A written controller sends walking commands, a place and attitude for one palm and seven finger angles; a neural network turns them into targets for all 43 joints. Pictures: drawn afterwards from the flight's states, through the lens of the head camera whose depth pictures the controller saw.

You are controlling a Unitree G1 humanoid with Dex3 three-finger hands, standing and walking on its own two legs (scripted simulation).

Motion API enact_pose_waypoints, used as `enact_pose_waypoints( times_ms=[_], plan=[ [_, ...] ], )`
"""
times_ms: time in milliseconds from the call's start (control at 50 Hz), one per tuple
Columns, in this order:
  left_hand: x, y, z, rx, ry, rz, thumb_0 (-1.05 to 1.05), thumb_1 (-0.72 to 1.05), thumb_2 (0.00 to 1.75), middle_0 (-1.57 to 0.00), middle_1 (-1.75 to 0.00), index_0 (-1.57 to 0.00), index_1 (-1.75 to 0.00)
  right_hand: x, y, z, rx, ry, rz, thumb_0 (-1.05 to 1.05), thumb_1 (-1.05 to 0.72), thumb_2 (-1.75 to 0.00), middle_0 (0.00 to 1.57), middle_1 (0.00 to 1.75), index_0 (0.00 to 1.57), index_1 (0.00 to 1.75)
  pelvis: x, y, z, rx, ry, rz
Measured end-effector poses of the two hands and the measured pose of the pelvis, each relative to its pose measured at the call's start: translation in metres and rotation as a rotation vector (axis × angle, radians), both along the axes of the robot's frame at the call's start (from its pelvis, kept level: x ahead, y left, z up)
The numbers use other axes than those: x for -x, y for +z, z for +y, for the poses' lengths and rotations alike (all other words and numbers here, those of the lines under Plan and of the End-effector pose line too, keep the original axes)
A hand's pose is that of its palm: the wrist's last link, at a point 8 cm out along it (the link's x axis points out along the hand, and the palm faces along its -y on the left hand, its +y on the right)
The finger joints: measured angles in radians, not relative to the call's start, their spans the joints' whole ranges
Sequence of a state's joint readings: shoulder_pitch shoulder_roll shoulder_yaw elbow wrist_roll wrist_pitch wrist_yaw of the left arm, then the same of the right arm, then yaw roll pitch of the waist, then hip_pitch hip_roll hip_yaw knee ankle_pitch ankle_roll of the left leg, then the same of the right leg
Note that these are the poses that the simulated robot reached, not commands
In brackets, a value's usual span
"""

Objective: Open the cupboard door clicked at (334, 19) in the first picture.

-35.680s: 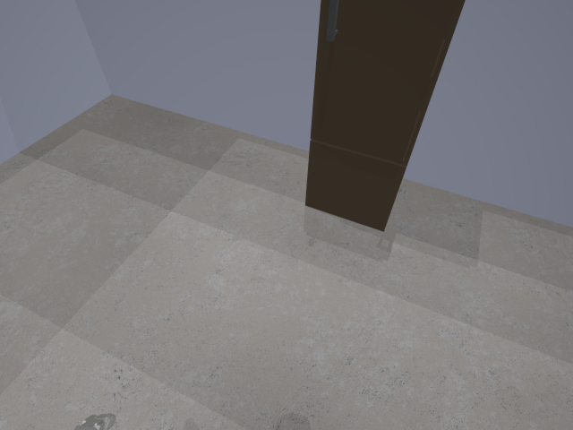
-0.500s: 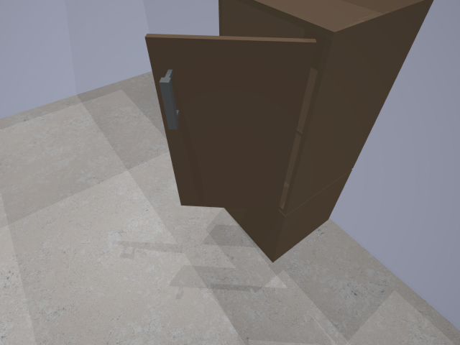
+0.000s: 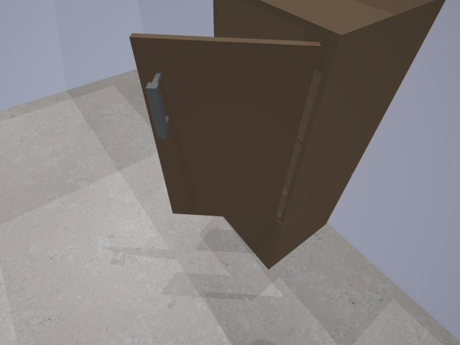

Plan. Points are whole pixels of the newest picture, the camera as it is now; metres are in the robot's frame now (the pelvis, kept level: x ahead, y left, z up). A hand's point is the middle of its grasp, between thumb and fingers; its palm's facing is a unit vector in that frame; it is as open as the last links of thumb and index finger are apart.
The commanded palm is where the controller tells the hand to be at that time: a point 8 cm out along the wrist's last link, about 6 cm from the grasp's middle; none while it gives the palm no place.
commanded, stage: come to a stop and stand still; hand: left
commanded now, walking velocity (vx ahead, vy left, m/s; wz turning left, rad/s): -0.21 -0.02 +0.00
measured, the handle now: (160, 106) +0.54 +0.19 +0.12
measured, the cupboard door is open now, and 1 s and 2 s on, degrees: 50 50 50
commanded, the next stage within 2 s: look again from close up in 0.76 s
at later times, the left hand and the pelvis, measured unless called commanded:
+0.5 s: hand out of the picture +0.01 +0.19 -0.16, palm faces +0.02 -0.97 -0.22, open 7.4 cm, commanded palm none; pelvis -0.05 +0.01 +0.00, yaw +1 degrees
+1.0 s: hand out of the picture -0.03 +0.20 -0.17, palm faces +0.00 -0.98 -0.20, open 7.4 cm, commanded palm none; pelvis -0.03 +0.02 +0.01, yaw +0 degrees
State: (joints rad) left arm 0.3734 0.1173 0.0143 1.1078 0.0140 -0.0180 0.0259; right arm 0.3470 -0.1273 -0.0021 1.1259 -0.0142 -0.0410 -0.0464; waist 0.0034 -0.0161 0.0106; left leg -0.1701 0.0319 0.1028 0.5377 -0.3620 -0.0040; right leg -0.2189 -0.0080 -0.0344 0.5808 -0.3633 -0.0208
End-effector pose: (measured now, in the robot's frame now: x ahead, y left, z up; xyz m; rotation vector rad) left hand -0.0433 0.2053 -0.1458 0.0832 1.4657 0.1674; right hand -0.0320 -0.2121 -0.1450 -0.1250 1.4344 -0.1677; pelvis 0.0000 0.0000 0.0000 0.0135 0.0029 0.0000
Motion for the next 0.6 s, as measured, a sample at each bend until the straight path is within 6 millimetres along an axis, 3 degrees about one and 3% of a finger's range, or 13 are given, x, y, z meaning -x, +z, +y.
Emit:
enact_pose_waypoints(
  times_ms=[80, 260, 420, 600],
  plan=[
    [-0.022, 0.005, -0.001, -0.018, -0.018, -0.033, 0.0, 0.91, 0.9, -0.2, -0.3, -0.2, -0.3, -0.018, 0.002, 0.003, -0.009, -0.011, -0.022, 0.01, -0.91, -0.9, 0.2, 0.3, 0.19, 0.29, -0.002, 0.005, -0.003, -0.003, -0.001, 0.002],
    [-0.045, 0.011, 0.021, -0.099, -0.046, -0.119, 0.01, 0.92, 0.9, -0.2, -0.3, -0.2, -0.3, -0.031, -0.002, -0.018, 0.017, 0.001, -0.072, 0.02, -0.92, -0.9, 0.2, 0.3, 0.2, 0.3, 0.015, 0.001, -0.007, -0.007, 0.001, 0.009],
    [-0.046, 0.008, 0.03, -0.086, -0.087, -0.208, 0.0, 0.91, 0.9, -0.2, -0.3, -0.2, -0.3, -0.042, 0.003, -0.015, 0.019, 0.034, -0.197, 0.01, -0.91, -0.9, 0.2, 0.3, 0.19, 0.29, 0.041, -0.003, 0.006, 0.025, 0.014, -0.018],
    [-0.036, 0.017, 0.043, -0.071, -0.095, -0.213, 0.0, 0.91, 0.9, -0.2, -0.3, -0.2, -0.3, -0.023, 0.008, 0.002, 0.004, 0.067, -0.183, 0.01, -0.93, -0.9, 0.2, 0.3, 0.2, 0.29, 0.049, 0.004, 0.019, 0.009, 0.005, -0.008]
  ],
)
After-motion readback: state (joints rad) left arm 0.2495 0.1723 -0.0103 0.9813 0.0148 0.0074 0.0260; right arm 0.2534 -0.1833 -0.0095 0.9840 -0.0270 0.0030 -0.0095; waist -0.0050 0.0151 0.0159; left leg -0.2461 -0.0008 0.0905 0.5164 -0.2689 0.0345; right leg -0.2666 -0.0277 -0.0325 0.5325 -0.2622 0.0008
